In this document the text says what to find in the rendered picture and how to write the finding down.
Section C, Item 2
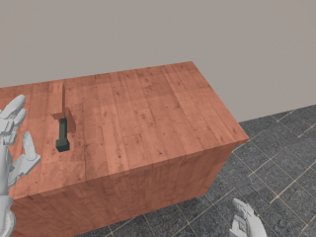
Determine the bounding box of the robot left hand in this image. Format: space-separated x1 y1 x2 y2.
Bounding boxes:
0 94 40 196

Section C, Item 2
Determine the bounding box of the left robot forearm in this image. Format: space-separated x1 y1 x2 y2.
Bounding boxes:
0 195 16 237

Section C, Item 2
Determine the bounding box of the robot right hand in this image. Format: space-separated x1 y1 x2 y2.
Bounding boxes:
229 198 268 237

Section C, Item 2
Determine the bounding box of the tap lever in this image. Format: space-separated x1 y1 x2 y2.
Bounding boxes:
55 112 70 153

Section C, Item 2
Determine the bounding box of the counter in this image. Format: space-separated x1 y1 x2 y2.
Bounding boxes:
0 61 250 237

